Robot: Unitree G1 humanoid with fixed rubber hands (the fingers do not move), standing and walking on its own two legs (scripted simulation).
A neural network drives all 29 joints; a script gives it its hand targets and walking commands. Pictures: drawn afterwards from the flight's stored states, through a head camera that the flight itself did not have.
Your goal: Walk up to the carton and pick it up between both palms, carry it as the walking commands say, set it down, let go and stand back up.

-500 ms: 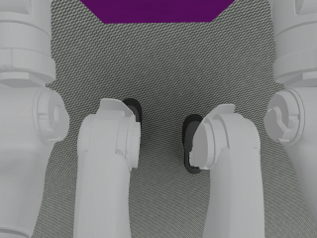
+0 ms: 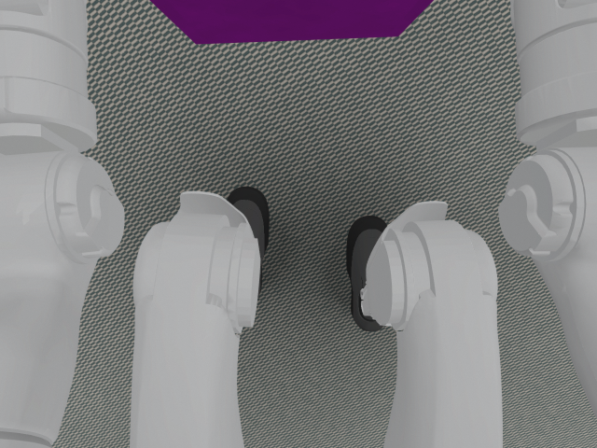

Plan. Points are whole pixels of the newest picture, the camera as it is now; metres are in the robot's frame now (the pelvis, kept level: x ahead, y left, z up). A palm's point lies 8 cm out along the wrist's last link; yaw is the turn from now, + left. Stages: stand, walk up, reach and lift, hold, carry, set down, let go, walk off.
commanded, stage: set down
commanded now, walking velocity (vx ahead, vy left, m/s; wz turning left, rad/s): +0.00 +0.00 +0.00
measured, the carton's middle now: out of the picture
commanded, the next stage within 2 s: none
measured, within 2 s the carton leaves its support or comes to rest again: rests again in 0.96 s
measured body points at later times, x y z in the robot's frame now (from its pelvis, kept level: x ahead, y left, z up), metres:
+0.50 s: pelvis +0.00 +0.00 -0.01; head +0.38 +0.02 +0.22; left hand +0.57 +0.25 -0.16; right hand +0.60 -0.12 -0.16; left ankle +0.14 +0.12 -0.34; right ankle +0.10 -0.10 -0.34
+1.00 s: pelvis +0.01 +0.00 -0.01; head +0.38 +0.02 +0.22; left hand +0.56 +0.25 -0.17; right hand +0.60 -0.12 -0.17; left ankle +0.14 +0.12 -0.34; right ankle +0.10 -0.10 -0.34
